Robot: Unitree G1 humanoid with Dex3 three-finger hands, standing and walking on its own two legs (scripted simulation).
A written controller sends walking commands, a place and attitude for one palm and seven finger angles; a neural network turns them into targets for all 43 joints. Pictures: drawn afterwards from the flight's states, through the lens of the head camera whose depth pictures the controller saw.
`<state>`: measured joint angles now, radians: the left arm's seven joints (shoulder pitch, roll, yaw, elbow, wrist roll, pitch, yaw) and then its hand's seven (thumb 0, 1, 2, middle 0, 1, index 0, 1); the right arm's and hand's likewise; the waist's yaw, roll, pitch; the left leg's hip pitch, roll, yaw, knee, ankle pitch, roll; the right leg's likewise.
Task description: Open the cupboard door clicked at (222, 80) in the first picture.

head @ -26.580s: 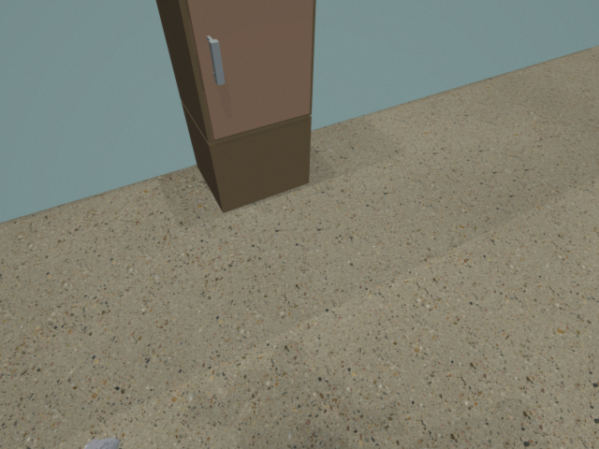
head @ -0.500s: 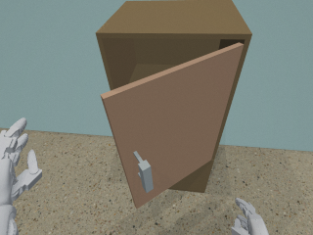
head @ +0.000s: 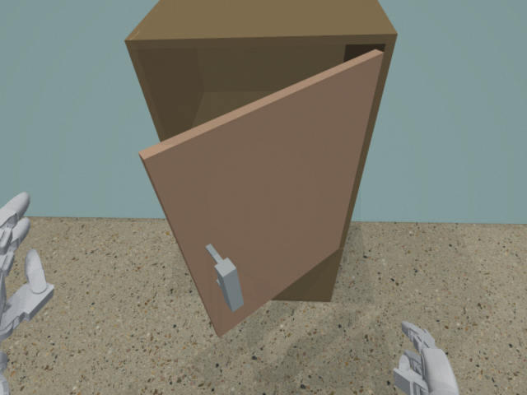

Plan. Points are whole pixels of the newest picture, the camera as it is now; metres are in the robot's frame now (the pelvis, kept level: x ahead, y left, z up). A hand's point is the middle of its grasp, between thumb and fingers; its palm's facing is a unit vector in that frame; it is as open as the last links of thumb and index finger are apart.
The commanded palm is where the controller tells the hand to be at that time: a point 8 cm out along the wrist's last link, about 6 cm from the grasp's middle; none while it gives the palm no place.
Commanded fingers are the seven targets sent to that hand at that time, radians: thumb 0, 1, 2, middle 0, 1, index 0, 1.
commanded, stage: step back with the hand held close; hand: left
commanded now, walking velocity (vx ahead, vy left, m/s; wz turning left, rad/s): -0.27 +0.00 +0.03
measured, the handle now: (223, 277) +0.32 +0.11 -0.04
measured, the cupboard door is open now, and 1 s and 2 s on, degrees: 40 40 40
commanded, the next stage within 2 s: stop stepping back and stand still in 1.08 s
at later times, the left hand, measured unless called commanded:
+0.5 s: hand out of the picture +0.13 +0.30 +0.15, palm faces +0.44 -0.73 -0.52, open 7.4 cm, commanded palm +0.06 +0.34 +0.17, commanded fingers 0.00 0.90 0.90 -0.20 -0.30 -0.20 -0.30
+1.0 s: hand out of the picture +0.06 +0.32 +0.16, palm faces +0.46 -0.76 -0.47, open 7.4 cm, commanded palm -0.01 +0.35 +0.17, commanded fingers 0.00 0.90 0.90 -0.20 -0.30 -0.20 -0.30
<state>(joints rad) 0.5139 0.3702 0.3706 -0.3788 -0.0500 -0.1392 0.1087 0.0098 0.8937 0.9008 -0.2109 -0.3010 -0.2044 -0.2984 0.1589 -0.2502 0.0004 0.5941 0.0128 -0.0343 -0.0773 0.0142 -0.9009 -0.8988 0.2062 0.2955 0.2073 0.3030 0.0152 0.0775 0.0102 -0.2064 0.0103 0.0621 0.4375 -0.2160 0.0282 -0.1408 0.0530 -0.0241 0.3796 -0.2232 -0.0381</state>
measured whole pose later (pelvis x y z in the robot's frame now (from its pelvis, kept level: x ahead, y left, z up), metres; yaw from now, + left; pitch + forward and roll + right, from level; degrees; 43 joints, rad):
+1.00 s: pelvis -0.14 +0.04 -0.01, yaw +2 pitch +1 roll -6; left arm 0.52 0.47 0.48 -0.55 -0.04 -0.21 0.16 0.01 0.89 0.90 -0.22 -0.30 -0.21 -0.30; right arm 0.19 -0.19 -0.02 0.63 -0.01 -0.10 -0.06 0.01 -0.90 -0.90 0.21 0.30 0.21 0.30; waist -0.01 0.02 0.03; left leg -0.48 0.02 0.02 0.45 0.00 0.09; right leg -0.34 0.12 0.01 0.99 -0.47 0.00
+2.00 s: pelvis -0.30 +0.07 +0.00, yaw -2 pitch +0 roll +1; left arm 0.50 0.36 0.39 -0.36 -0.02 -0.18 0.16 0.01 0.89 0.90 -0.21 -0.30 -0.21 -0.30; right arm 0.27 -0.22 0.00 0.70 0.00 -0.11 -0.09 0.01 -0.90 -0.90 0.21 0.30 0.21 0.30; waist 0.02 -0.01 -0.06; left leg -0.46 0.04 0.06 0.86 -0.31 0.00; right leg -0.18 0.00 -0.07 0.46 -0.28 -0.05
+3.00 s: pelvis -0.31 +0.10 +0.00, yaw +1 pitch -1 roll -1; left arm 0.33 0.19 0.01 1.15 0.01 0.03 0.02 0.00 0.95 0.90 -0.21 -0.30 -0.20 -0.30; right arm 0.29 -0.17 0.00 1.12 -0.02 0.04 -0.02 0.01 -0.91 -0.90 0.20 0.29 0.20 0.30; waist 0.00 0.01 0.09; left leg -0.27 0.02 0.04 0.45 -0.16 0.01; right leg -0.15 -0.04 -0.11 0.43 -0.25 0.01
